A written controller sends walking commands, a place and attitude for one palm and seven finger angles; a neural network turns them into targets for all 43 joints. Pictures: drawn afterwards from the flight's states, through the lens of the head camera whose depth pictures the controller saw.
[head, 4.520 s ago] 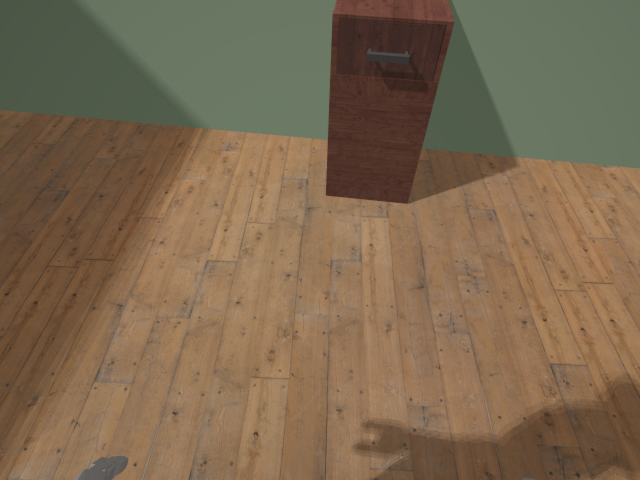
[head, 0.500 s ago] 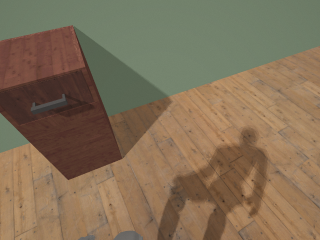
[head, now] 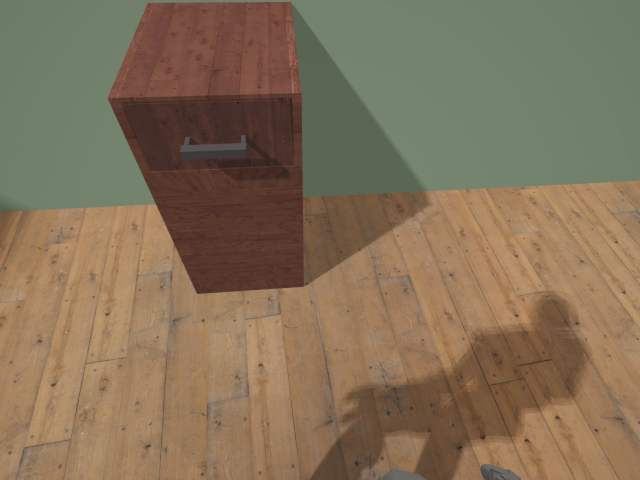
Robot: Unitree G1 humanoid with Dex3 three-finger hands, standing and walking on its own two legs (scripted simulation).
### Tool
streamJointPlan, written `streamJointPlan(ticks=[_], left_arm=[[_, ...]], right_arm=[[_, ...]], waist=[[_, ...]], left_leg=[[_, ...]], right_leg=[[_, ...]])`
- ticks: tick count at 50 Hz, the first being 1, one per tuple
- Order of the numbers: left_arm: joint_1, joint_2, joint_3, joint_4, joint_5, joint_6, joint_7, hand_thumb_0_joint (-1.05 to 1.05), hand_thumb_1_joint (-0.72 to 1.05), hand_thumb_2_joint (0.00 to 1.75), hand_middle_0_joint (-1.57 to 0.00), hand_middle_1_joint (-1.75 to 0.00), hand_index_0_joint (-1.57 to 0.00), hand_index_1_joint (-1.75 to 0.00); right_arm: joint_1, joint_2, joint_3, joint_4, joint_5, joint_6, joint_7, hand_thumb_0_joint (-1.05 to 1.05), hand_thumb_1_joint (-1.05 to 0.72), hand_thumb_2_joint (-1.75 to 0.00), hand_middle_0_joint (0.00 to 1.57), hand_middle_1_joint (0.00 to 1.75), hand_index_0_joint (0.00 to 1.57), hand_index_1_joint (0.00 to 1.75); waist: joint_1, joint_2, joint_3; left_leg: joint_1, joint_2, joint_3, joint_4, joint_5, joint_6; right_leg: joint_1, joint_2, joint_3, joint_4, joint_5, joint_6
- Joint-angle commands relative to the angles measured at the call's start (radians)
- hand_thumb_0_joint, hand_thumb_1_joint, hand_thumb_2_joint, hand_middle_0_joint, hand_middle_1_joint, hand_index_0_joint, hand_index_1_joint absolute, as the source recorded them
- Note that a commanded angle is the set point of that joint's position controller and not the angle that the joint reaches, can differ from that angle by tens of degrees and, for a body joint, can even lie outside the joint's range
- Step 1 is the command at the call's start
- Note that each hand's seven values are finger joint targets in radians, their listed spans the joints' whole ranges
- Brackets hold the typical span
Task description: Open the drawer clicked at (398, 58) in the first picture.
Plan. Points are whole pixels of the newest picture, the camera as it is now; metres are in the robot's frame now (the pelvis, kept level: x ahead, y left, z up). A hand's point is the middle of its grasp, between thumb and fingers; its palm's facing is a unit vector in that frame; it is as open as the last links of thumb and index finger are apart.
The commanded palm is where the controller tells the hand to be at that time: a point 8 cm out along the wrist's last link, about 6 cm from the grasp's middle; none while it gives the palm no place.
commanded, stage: turn to face it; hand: left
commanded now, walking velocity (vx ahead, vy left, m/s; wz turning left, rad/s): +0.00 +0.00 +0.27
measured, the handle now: (215, 145) +0.75 +0.29 -0.09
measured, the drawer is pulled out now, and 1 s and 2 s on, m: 0.00 0.00 0.00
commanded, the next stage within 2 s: take the last steps up to it in 0.14 s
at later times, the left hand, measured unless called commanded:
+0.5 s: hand out of the picture -0.04 +0.17 -0.17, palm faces +0.23 -0.95 -0.21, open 7.4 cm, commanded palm none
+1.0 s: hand (208, 435) +0.20 +0.18 -0.18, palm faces +0.15 -0.97 -0.19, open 7.4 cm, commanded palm none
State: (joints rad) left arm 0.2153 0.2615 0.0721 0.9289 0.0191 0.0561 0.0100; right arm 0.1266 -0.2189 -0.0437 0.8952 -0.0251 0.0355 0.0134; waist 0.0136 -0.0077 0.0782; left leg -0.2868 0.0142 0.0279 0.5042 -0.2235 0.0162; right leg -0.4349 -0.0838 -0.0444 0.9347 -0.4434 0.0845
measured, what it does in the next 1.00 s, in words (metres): walks ahead: right foot, then left foot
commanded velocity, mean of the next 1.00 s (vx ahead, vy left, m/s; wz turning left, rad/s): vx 0.22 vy -0.01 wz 0.07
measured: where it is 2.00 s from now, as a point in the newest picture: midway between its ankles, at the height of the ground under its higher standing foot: (318, 467)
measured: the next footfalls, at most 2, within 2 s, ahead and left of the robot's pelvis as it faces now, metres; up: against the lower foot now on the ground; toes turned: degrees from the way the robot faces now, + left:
right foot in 0.12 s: +0.05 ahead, -0.13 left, +0.00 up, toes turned -2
left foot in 0.52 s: +0.00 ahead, +0.12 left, +0.00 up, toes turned +15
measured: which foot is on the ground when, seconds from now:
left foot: down 0.00-0.12, up 0.14-0.50, down 0.52-0.96, up 0.98-1.00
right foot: up 0.00-0.10, down 0.12-0.54, up 0.56-0.92, down 0.94-1.00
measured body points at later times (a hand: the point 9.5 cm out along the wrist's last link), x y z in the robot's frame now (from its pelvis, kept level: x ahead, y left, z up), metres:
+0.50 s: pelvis +0.00 -0.01 +0.00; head +0.01 -0.01 +0.45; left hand -0.05 +0.22 -0.15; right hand +0.10 -0.25 -0.14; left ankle -0.04 +0.11 -0.72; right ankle +0.01 -0.13 -0.74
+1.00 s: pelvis +0.13 -0.01 -0.02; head +0.16 -0.02 +0.43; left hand +0.19 +0.23 -0.16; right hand +0.07 -0.23 -0.18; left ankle -0.02 +0.10 -0.70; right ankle +0.22 -0.10 -0.74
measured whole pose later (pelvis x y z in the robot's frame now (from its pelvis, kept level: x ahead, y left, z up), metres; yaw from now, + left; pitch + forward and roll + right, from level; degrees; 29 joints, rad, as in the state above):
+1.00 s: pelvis +0.13 -0.01 -0.02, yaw +9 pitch -2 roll +0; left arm 0.15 0.17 0.05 1.02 0.02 -0.06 -0.02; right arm 0.43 -0.13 -0.04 1.17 -0.01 -0.02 -0.01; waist -0.03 0.02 0.08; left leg -0.13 0.07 0.06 0.86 -0.52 0.01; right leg -0.39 -0.06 -0.15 0.64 -0.19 -0.04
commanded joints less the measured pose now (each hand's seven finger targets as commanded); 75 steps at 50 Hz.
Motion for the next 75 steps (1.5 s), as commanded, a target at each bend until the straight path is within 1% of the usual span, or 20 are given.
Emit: streamJointPlan(ticks=[1, 4, 6, 7, 12, 20, 24, 25, 27, 31, 42, 45, 46, 48, 51, 54, 63, 66, 70, 75], left_arm=[[0.036, 0.033, 0.002, -0.074, -0.010, -0.031, 0.008, 0.00, 0.90, 0.90, -0.20, -0.30, -0.20, -0.30], [0.136, 0.061, 0.007, -0.047, -0.007, -0.054, 0.016, 0.00, 0.90, 0.90, -0.20, -0.30, -0.20, -0.30], [0.135, 0.205, 0.026, -0.060, 0.014, -0.070, 0.023, 0.00, 0.90, 0.90, -0.20, -0.30, -0.20, -0.30], [0.118, 0.178, 0.027, -0.066, 0.005, -0.074, 0.026, 0.00, 0.90, 0.90, -0.20, -0.30, -0.20, -0.30], [0.010, 0.089, 0.004, -0.074, 0.006, -0.074, 0.029, 0.00, 0.90, 0.90, -0.20, -0.30, -0.20, -0.30], [0.178, 0.109, 0.012, 0.047, 0.018, -0.092, 0.012, 0.00, 0.90, 0.90, -0.20, -0.30, -0.20, -0.30], [0.127, 0.090, 0.007, 0.081, 0.004, -0.086, 0.005, 0.00, 0.90, 0.90, -0.20, -0.30, -0.20, -0.30], [0.120, 0.053, -0.004, 0.082, -0.003, -0.082, 0.000, 0.00, 0.90, 0.90, -0.20, -0.30, -0.20, -0.30], [0.045, -0.032, -0.026, 0.028, 0.000, -0.083, -0.012, 0.00, 0.90, 0.90, -0.20, -0.30, -0.20, -0.30], [-0.008, -0.006, -0.013, 0.050, 0.008, -0.082, -0.033, 0.00, 0.90, 0.90, -0.20, -0.30, -0.20, -0.30], [-0.079, -0.051, -0.012, 0.040, 0.001, -0.079, -0.038, 0.00, 0.90, 0.90, -0.20, -0.30, -0.20, -0.30], [0.066, -0.026, 0.000, 0.089, 0.005, -0.092, -0.035, 0.00, 0.90, 0.90, -0.20, -0.30, -0.20, -0.30], [0.190, 0.016, 0.013, 0.126, 0.009, -0.104, -0.030, 0.00, 0.90, 0.90, -0.20, -0.30, -0.20, -0.30], [0.402, 0.173, 0.042, 0.174, -0.003, -0.118, -0.011, 0.00, 0.90, 0.90, -0.20, -0.30, -0.20, -0.30], [0.124, 0.068, 0.015, 0.103, -0.004, -0.109, 0.008, 0.00, 0.90, 0.90, -0.20, -0.30, -0.20, -0.30], [0.036, -0.002, -0.009, 0.090, 0.008, -0.118, 0.015, 0.00, 0.90, 0.90, -0.20, -0.30, -0.20, -0.30], [0.061, 0.027, -0.004, 0.113, -0.001, -0.097, 0.000, 0.00, 0.90, 0.90, -0.20, -0.30, -0.20, -0.30], [0.073, -0.065, -0.025, 0.077, -0.002, -0.084, -0.006, 0.00, 0.90, 0.90, -0.20, -0.30, -0.20, -0.30], [0.135, -0.080, -0.040, 0.153, -0.010, -0.070, 0.008, 0.00, 0.90, 0.90, -0.20, -0.30, -0.20, -0.30], [0.109, -0.036, -0.027, 0.126, -0.003, -0.027, 0.020, 0.00, 0.90, 0.90, -0.20, -0.30, -0.20, -0.30]], right_arm=[[0.021, -0.200, -0.058, -0.049, -0.004, -0.012, -0.017, 0.00, -0.90, -0.90, 0.20, 0.30, 0.20, 0.30], [0.002, -0.170, -0.057, -0.051, 0.010, -0.010, -0.011, 0.00, -0.90, -0.90, 0.20, 0.30, 0.20, 0.30], [0.008, -0.071, -0.040, -0.087, 0.018, -0.009, -0.005, 0.00, -0.90, -0.90, 0.20, 0.30, 0.20, 0.30], [0.004, -0.110, -0.051, -0.070, 0.008, 0.008, -0.010, 0.00, -0.90, -0.90, 0.20, 0.30, 0.20, 0.30], [0.061, -0.077, -0.045, 0.016, 0.007, 0.017, 0.002, 0.00, -0.90, -0.90, 0.20, 0.30, 0.20, 0.30], [-0.012, -0.034, -0.023, 0.021, 0.003, -0.022, 0.015, 0.00, -0.90, -0.90, 0.20, 0.30, 0.20, 0.30], [0.154, -0.017, -0.010, 0.093, 0.004, -0.048, 0.001, 0.00, -0.90, -0.90, 0.20, 0.30, 0.20, 0.30], [0.212, -0.046, -0.012, 0.119, 0.005, -0.059, -0.009, 0.00, -0.90, -0.90, 0.20, 0.30, 0.20, 0.30], [0.356, -0.187, -0.042, 0.148, -0.007, -0.059, -0.024, 0.00, -0.90, -0.90, 0.20, 0.30, 0.20, 0.30], [0.259, -0.102, -0.016, 0.140, -0.001, -0.078, -0.038, 0.00, -0.90, -0.90, 0.20, 0.30, 0.20, 0.30], [0.312, -0.079, -0.025, 0.206, -0.006, -0.095, -0.043, 0.00, -0.90, -0.90, 0.20, 0.30, 0.20, 0.30], [0.294, -0.081, -0.024, 0.214, -0.003, -0.090, -0.042, 0.00, -0.90, -0.90, 0.20, 0.30, 0.20, 0.30], [0.292, -0.063, -0.021, 0.214, 0.006, -0.095, -0.038, 0.00, -0.90, -0.90, 0.20, 0.30, 0.20, 0.30], [0.288, -0.002, -0.006, 0.156, 0.022, -0.102, -0.030, 0.00, -0.90, -0.90, 0.20, 0.30, 0.20, 0.30], [0.191, -0.009, -0.020, 0.143, 0.008, -0.080, -0.021, 0.00, -0.90, -0.90, 0.20, 0.30, 0.20, 0.30], [0.269, 0.043, -0.013, 0.172, 0.000, -0.052, -0.014, 0.00, -0.90, -0.90, 0.20, 0.30, 0.20, 0.30], [0.261, 0.021, -0.002, 0.153, 0.000, -0.078, -0.008, 0.00, -0.90, -0.90, 0.20, 0.30, 0.20, 0.30], [0.354, -0.133, -0.024, 0.159, -0.009, -0.080, -0.030, 0.00, -0.90, -0.90, 0.20, 0.30, 0.20, 0.30], [0.134, -0.045, 0.018, 0.129, 0.002, -0.082, -0.061, 0.00, -0.90, -0.90, 0.20, 0.30, 0.20, 0.30], [0.140, -0.103, -0.019, 0.145, 0.013, -0.045, -0.070, 0.00, -0.90, -0.90, 0.20, 0.30, 0.20, 0.30]], waist=[[-0.027, 0.177, -0.136], [0.026, 0.095, -0.151], [0.032, -0.294, -0.126], [0.035, -0.289, -0.129], [-0.018, -0.158, -0.068], [0.065, -0.170, -0.045], [-0.015, -0.116, -0.069], [-0.039, -0.006, -0.071], [-0.110, 0.293, -0.005], [-0.058, 0.154, 0.100], [-0.045, 0.145, 0.083], [0.029, 0.074, 0.014], [0.085, 0.017, -0.051], [0.128, -0.241, -0.219], [0.042, -0.102, -0.028], [-0.046, -0.070, -0.017], [-0.055, -0.043, -0.026], [-0.081, 0.333, -0.015], [0.012, 0.127, -0.069], [-0.016, 0.124, -0.104]], left_leg=[[0.100, 0.226, -0.245, -0.127, 0.325, 0.151], [-0.020, 0.149, -0.201, 0.001, 0.232, 0.071], [-0.260, -0.058, -0.032, 0.372, -0.348, -0.045], [-0.223, -0.020, -0.112, 0.517, -0.354, -0.036], [-0.222, 0.010, -0.051, 0.641, -0.167, -0.069], [-0.157, 0.034, 0.043, 0.242, -0.236, -0.036], [0.152, 0.008, 0.111, -0.077, -0.088, -0.016], [0.284, 0.047, 0.053, -0.150, -0.096, -0.004], [0.357, 0.379, -0.391, -0.334, -0.292, 0.147], [0.208, 0.321, -0.261, -0.375, -0.192, 0.162], [0.196, 0.270, -0.052, -0.284, 0.187, 0.139], [0.124, 0.218, -0.001, -0.097, 0.248, 0.099], [0.047, 0.166, 0.046, 0.093, 0.270, 0.068], [-0.282, -0.008, 0.069, 0.662, -0.377, 0.016], [-0.298, 0.115, -0.044, 0.779, -0.192, 0.023], [-0.142, 0.125, 0.001, 0.578, -0.137, -0.012], [0.161, 0.051, 0.110, 0.002, 0.012, -0.037], [0.197, 0.385, -0.394, -0.326, -0.091, 0.126], [0.135, 0.304, -0.111, -0.215, 0.619, 0.137], [0.223, 0.314, -0.043, -0.162, 0.808, 0.146]], right_leg=[[0.079, 0.036, -0.015, -0.183, 0.008, -0.014], [0.306, 0.026, -0.010, -0.515, 0.252, -0.022], [0.362, -0.369, 0.365, -0.645, 0.504, -0.194], [0.256, -0.370, 0.354, -0.659, 0.456, -0.239], [0.247, -0.213, 0.090, -0.611, 0.487, -0.199], [0.347, -0.251, 0.161, -0.726, 0.059, -0.235], [0.198, -0.168, 0.055, -0.637, -0.018, -0.175], [0.086, -0.124, 0.013, -0.548, -0.036, -0.138], [-0.215, 0.033, -0.128, -0.156, -0.105, -0.073], [-0.249, -0.043, 0.009, 0.110, 0.056, -0.085], [-0.048, -0.009, -0.071, -0.249, 0.184, -0.079], [0.223, 0.057, -0.121, -0.384, 0.248, -0.105], [0.409, 0.023, -0.062, -0.428, 0.260, -0.130], [0.668, -0.370, 0.503, -0.637, 0.357, -0.308], [0.277, -0.315, 0.358, -0.747, -0.010, -0.292], [0.098, -0.226, 0.120, -0.765, 0.161, -0.240], [0.062, -0.123, 0.012, -0.617, 0.048, -0.195], [-0.113, 0.069, -0.088, -0.125, -0.136, -0.102], [0.065, -0.012, 0.034, -0.106, 0.001, -0.073], [0.069, 0.015, -0.002, -0.138, 0.037, -0.059]])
